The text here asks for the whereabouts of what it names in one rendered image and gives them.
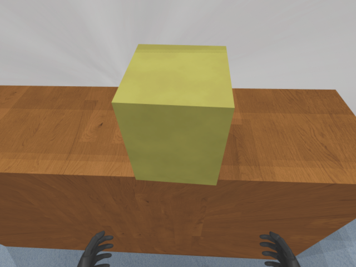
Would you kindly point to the pedestal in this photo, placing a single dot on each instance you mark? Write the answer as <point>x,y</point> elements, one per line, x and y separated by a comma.
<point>289,167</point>

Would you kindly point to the carton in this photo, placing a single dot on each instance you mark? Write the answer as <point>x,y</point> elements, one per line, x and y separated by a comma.
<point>174,107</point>

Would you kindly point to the right robot hand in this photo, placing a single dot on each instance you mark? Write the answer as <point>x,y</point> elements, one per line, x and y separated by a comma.
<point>284,254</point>

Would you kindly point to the left robot hand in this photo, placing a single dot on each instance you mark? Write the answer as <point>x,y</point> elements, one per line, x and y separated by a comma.
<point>89,258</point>

